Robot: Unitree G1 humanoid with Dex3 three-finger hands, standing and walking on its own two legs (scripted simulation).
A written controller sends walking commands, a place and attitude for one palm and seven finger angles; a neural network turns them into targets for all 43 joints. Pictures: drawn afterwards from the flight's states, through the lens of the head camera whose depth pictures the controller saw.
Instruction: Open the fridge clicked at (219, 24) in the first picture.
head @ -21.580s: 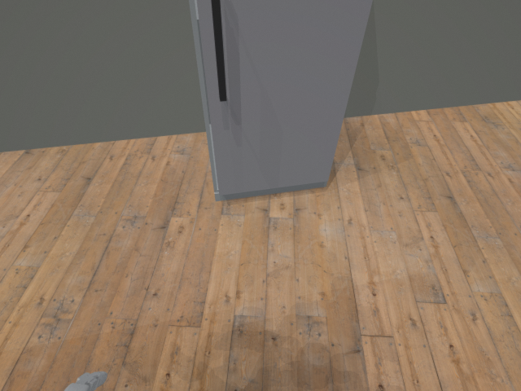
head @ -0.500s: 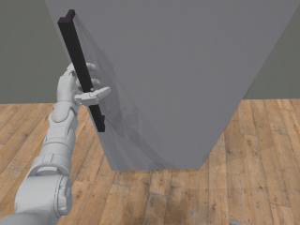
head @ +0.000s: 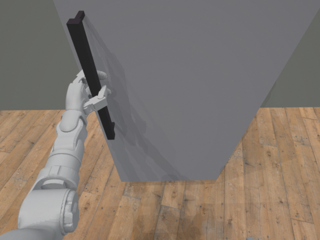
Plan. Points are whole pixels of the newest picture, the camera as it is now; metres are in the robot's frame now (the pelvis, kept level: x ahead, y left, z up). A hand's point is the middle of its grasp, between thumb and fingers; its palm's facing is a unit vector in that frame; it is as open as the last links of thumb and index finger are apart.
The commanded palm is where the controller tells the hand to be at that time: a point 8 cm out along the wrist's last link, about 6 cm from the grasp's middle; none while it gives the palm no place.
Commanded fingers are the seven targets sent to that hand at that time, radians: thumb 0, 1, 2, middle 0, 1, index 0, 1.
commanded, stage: grip the handle and tug to test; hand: left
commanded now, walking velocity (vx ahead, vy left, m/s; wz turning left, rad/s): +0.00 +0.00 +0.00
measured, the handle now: (99, 90) +0.49 +0.17 +0.10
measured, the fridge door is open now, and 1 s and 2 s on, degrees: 0 4 33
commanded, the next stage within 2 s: pull the door a little, standing still in 0.48 s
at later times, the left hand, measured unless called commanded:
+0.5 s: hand (102, 99) +0.44 +0.15 +0.12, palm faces +0.03 -1.00 +0.00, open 5.8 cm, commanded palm +0.39 +0.20 +0.13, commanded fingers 0.00 0.90 0.90 -0.45 -1.40 -0.45 -1.40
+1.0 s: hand (102, 109) +0.40 +0.15 +0.12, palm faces +0.01 -1.00 +0.00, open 6.0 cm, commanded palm +0.33 +0.20 +0.13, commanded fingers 0.00 0.90 0.90 -0.45 -1.40 -0.45 -1.40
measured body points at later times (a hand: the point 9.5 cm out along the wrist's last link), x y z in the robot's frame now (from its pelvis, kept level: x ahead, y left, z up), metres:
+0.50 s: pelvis +0.02 +0.00 +0.00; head +0.04 -0.01 +0.45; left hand +0.43 +0.20 +0.13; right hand +0.09 -0.26 -0.11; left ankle +0.05 +0.11 -0.71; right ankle -0.03 -0.10 -0.71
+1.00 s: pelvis +0.05 +0.00 +0.01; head +0.06 -0.01 +0.46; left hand +0.39 +0.20 +0.13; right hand +0.18 -0.25 -0.09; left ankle +0.05 +0.11 -0.71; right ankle -0.03 -0.10 -0.71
